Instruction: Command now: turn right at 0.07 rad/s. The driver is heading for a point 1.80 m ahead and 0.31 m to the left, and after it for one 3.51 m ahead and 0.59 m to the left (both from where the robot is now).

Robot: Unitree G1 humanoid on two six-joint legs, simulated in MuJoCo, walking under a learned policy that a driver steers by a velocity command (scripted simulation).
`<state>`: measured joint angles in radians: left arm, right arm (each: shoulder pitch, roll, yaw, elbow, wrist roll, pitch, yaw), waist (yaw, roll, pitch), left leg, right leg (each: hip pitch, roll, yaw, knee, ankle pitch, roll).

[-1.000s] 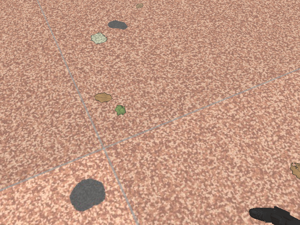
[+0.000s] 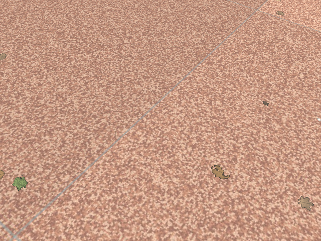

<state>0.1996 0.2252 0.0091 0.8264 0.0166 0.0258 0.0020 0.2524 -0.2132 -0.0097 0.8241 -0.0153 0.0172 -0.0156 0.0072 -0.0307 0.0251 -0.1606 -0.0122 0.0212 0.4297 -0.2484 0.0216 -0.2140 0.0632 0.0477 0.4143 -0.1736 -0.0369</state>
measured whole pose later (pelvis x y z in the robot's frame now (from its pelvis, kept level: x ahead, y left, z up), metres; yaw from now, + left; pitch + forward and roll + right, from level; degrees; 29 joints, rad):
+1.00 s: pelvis +0.26 -0.01 -0.02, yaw +0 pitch +1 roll -1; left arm 0.49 0.18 0.01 1.13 0.02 -0.09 0.02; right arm -0.02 -0.21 -0.02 0.86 -0.02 -0.05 0.02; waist 0.05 0.01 0.06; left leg -0.49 -0.01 0.11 0.54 -0.11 0.12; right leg 0.18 0.05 -0.02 0.30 -0.45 -0.05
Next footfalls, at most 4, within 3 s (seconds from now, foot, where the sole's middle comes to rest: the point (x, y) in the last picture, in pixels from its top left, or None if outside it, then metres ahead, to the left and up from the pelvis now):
1.00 left None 0.44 0.06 -0.78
1.54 right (180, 190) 0.76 -0.08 -0.78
2.02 left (121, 163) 0.90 0.20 -0.78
2.38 right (162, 158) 0.94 0.00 -0.78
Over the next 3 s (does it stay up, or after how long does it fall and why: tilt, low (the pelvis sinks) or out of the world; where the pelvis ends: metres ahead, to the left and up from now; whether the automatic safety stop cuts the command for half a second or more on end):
stays up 0.88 0.09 0.00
